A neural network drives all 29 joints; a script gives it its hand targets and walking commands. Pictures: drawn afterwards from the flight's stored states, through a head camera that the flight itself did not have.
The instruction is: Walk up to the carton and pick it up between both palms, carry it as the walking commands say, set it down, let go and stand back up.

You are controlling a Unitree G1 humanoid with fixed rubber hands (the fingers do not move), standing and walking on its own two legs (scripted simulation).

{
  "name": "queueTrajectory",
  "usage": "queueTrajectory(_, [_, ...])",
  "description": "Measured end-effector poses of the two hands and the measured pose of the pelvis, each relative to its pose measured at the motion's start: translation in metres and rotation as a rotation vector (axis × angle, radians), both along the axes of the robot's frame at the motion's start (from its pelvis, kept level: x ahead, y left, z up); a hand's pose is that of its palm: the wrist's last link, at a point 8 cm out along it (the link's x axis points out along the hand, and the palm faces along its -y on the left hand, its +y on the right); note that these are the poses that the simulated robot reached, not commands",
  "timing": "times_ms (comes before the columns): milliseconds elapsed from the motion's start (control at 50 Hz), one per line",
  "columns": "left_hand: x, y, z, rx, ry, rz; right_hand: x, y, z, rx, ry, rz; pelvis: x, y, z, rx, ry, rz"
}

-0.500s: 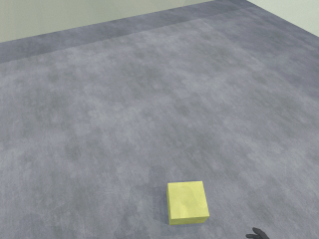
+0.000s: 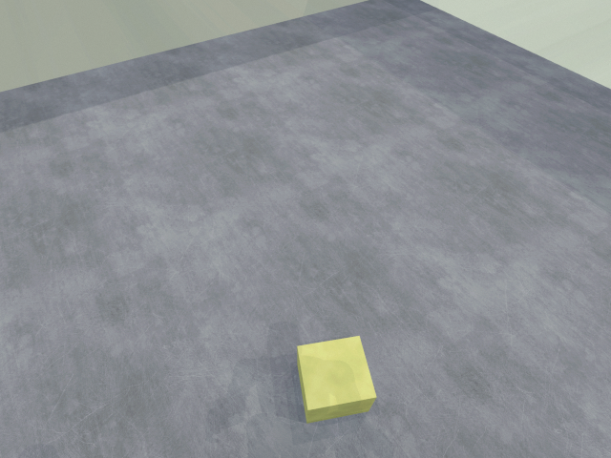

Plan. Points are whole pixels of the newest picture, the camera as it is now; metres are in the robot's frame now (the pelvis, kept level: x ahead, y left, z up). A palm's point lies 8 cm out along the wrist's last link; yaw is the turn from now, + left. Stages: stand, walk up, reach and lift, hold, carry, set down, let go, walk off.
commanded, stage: walk up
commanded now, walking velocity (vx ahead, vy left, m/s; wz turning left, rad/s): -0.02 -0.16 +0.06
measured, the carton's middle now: (333, 379) +0.44 -0.10 -0.71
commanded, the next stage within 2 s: none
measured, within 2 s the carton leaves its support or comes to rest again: neither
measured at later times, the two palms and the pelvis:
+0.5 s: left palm out of the picture -0.01 +0.13 -0.14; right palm out of the picture +0.05 -0.31 -0.16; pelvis +0.01 -0.08 -0.01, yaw +1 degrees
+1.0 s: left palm out of the picture +0.00 +0.18 -0.16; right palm out of the picture -0.01 -0.24 -0.15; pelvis +0.01 -0.04 -0.01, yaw +0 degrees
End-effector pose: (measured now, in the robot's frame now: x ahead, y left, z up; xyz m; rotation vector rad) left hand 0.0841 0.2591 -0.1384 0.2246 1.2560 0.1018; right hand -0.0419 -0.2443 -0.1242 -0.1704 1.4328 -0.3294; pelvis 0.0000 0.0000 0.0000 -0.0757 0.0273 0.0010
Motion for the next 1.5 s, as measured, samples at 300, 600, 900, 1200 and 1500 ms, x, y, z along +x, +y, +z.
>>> queueTrajectory(300, [-0.05,-0.104,0.014,0.03,-0.048,0.095,0.052,-0.093,-0.03,0.074,-0.081,0.088,-0.002,-0.078,-0.004,0.1,-0.011,0.03])
queueTrajectory(600, [-0.116,-0.124,-0.011,-0.052,0.183,0.19,0.089,-0.052,-0.032,0.117,-0.08,0.142,0.01,-0.073,-0.008,0.075,-0.016,0.017])
queueTrajectory(900, [-0.087,-0.078,-0.013,-0.017,0.157,0.14,0.04,-0.009,-0.031,0.141,0.012,0.111,0.012,-0.043,-0.006,0.071,-0.04,0.01])
queueTrajectory(1200, [-0.085,-0.075,-0.02,-0.054,0.149,0.134,0.014,0.008,-0.028,0.131,0.02,0.074,0.005,-0.027,-0.007,0.072,-0.041,0.012])
queueTrajectory(1500, [-0.122,-0.085,-0.018,-0.067,0.229,0.149,0.0,0.019,-0.031,0.161,0.036,0.078,-0.004,-0.024,-0.007,0.073,-0.037,0.015])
